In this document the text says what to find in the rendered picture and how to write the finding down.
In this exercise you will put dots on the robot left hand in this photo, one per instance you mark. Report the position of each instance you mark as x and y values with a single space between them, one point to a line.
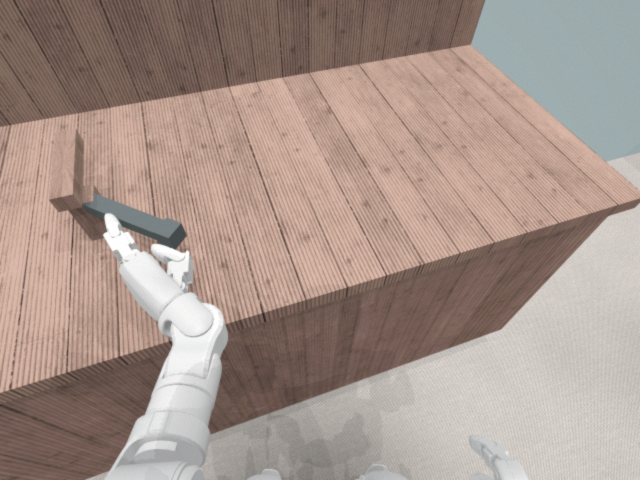
149 284

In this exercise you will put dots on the counter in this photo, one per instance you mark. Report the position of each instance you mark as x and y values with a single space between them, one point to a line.
359 186

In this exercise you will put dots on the right robot shin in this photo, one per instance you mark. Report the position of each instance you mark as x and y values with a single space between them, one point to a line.
377 467

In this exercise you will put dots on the robot shin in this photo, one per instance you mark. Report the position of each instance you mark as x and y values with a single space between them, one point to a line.
271 472
377 467

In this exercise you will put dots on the robot left forearm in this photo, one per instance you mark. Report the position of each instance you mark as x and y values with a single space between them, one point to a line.
175 425

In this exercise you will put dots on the left robot shin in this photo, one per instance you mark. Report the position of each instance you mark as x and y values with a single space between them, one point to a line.
271 472

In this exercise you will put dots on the tap lever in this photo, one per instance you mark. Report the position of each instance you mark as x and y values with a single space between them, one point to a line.
167 232

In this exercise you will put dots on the robot right hand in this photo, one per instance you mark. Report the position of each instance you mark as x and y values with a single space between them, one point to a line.
497 459

